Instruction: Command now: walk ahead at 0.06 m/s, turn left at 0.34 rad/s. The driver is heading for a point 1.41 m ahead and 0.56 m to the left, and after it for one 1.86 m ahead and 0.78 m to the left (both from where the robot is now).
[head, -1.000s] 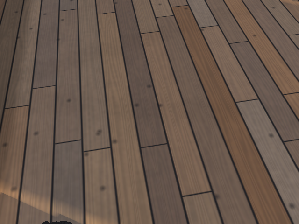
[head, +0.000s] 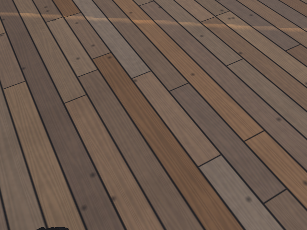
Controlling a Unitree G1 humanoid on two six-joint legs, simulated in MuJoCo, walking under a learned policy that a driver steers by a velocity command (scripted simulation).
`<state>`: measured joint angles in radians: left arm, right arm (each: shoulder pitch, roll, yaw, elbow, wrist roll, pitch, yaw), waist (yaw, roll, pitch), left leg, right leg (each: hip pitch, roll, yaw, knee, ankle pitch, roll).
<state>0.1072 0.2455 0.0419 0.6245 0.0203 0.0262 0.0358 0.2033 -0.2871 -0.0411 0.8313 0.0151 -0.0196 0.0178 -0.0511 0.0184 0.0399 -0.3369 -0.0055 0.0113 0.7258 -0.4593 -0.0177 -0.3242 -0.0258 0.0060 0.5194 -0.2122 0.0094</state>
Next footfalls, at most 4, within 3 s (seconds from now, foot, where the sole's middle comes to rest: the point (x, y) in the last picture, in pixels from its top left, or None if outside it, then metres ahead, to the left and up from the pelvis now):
0.20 left None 0.05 0.13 -0.77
0.72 right None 0.12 -0.07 -0.77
1.08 left None -0.03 0.15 -0.77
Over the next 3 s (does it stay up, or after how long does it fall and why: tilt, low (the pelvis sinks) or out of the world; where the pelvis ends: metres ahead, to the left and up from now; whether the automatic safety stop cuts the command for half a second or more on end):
stays up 0.14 0.07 0.01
